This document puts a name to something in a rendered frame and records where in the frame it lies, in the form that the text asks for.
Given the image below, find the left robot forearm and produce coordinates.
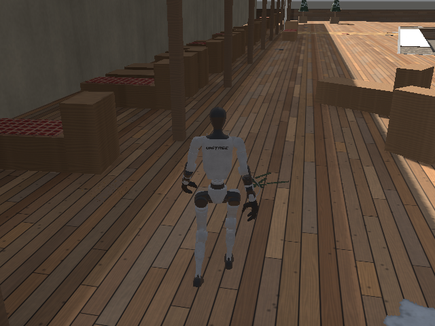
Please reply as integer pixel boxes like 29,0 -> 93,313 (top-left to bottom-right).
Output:
182,162 -> 193,185

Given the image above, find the robot right foot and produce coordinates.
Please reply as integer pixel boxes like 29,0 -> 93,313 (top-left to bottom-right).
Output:
224,254 -> 234,270

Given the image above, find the right robot forearm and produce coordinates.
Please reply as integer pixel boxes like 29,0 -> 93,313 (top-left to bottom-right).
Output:
242,165 -> 256,202

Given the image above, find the robot right upper arm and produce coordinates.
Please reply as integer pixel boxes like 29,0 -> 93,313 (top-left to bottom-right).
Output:
232,137 -> 249,176

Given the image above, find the robot head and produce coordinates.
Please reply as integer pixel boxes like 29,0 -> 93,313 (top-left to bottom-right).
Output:
206,107 -> 229,139

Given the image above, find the robot right hand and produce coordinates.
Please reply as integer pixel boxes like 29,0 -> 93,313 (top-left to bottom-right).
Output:
242,200 -> 258,221

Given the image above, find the robot left upper arm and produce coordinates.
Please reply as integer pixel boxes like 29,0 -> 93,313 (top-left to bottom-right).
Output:
186,136 -> 204,172

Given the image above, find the robot left hand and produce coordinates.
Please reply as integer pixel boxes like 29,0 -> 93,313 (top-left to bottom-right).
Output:
181,181 -> 197,194

